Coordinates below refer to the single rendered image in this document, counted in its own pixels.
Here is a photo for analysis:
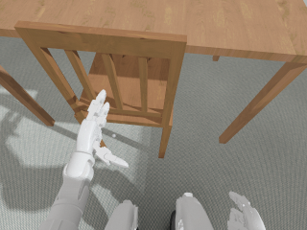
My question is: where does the right robot shin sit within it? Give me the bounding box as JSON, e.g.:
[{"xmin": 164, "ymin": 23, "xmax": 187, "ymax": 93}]
[{"xmin": 175, "ymin": 193, "xmax": 193, "ymax": 230}]

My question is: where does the left robot thigh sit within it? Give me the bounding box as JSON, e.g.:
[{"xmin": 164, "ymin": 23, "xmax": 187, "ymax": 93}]
[{"xmin": 105, "ymin": 203, "xmax": 138, "ymax": 230}]

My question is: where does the robot right hand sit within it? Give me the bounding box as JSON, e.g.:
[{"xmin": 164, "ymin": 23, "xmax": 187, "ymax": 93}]
[{"xmin": 227, "ymin": 191, "xmax": 266, "ymax": 230}]

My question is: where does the table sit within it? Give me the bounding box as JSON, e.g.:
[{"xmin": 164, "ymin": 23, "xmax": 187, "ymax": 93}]
[{"xmin": 0, "ymin": 0, "xmax": 307, "ymax": 144}]

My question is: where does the chair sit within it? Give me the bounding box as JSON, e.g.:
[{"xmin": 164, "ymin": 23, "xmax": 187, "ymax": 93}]
[{"xmin": 14, "ymin": 20, "xmax": 187, "ymax": 159}]

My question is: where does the left robot forearm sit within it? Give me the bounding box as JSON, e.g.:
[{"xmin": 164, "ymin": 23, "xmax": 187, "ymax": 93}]
[{"xmin": 38, "ymin": 151, "xmax": 95, "ymax": 230}]

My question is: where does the robot left hand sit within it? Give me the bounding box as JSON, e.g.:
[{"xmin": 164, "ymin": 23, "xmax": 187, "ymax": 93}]
[{"xmin": 75, "ymin": 89, "xmax": 129, "ymax": 169}]

